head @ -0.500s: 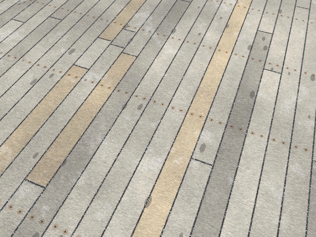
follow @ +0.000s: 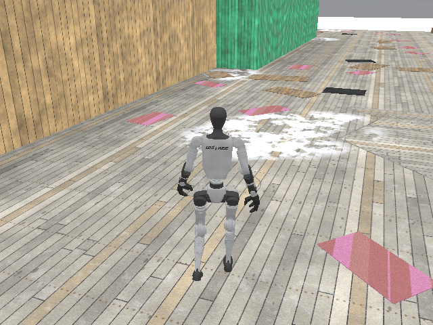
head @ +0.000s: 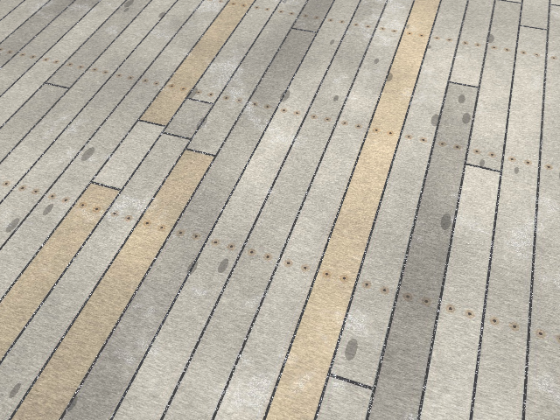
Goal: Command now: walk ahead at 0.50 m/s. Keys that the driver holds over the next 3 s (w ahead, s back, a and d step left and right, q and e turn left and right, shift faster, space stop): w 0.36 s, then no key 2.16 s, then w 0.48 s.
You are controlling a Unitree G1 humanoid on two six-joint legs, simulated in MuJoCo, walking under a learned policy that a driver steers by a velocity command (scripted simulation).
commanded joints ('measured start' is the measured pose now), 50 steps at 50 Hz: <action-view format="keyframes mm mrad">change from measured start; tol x16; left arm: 1 118 117 30 -12 11 -5 6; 24 411 26 -9 134 12 18 40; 27 206 132 26 107 -22 24 50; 50 49 90 23 167 13 68 65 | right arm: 1 -80 -125 -29 -93 -2 -39 -3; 17 -400 -46 -8 -200 -9 -19 31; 24 55 -216 -64 -79 -43 -14 26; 31 -251 -57 -8 -87 -62 -19 27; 50 -182 -59 6 29 -37 58 -20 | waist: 1 72 -56 -76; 19 73 -80 36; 22 -70 -62 -190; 24 -40 282 -497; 28 24 32 -140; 50 19 -78 -68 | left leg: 1 -444 115 -37 122 131 14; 12 -364 112 27 -415 560 -47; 19 -349 70 22 -570 456 11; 22 140 51 43 -592 705 81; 24 667 444 -538 -600 1047 345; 31 -33 229 -75 -783 932 207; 34 -39 212 -36 -797 866 200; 41 -95 144 -75 -809 158 93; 50 62 33 33 -677 381 12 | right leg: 1 407 -283 412 -302 -32 -181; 6 256 -251 253 -407 159 -203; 17 439 -255 118 -373 194 -137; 21 490 -215 81 -87 660 -66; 22 394 -152 44 101 594 -21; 24 -119 83 112 714 -535 79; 25 -156 27 204 793 -531 68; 41 274 -97 88 -107 64 54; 50 226 -98 102 -111 155 45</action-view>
